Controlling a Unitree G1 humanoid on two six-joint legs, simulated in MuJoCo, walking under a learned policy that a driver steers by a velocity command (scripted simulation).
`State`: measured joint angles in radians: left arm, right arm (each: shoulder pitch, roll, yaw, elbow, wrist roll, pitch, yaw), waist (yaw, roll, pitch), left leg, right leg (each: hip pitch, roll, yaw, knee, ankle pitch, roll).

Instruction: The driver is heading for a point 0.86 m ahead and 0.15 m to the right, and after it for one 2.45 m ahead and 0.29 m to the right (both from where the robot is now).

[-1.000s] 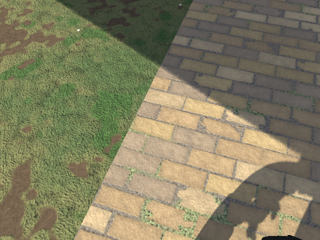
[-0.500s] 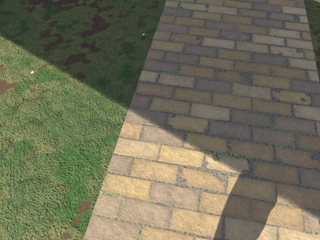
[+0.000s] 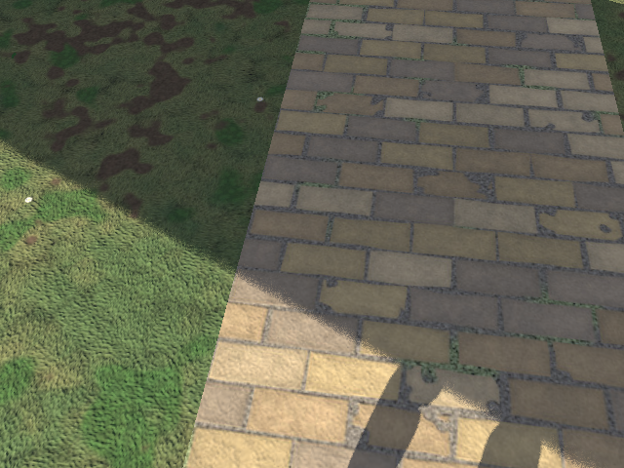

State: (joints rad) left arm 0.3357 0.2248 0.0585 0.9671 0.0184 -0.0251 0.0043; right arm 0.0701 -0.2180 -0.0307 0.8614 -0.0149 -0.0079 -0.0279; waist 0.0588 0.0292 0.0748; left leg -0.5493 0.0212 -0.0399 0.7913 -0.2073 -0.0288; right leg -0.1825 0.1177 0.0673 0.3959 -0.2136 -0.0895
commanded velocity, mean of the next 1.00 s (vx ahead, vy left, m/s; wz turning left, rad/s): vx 0.37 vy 0.00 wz -0.35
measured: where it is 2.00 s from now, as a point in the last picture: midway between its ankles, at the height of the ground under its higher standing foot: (462, 318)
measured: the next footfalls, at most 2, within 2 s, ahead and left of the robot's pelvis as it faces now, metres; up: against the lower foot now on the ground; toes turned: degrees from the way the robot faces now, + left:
left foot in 0.12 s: +0.13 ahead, +0.12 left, +0.00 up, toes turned -7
right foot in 0.66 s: +0.23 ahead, -0.18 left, +0.00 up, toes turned -28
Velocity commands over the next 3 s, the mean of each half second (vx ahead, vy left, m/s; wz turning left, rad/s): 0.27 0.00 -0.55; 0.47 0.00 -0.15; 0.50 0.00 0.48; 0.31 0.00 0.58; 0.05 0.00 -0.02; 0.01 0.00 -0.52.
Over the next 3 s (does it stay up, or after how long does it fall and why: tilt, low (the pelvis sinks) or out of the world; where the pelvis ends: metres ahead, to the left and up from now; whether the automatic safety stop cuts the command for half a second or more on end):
stays up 0.76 -0.27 0.00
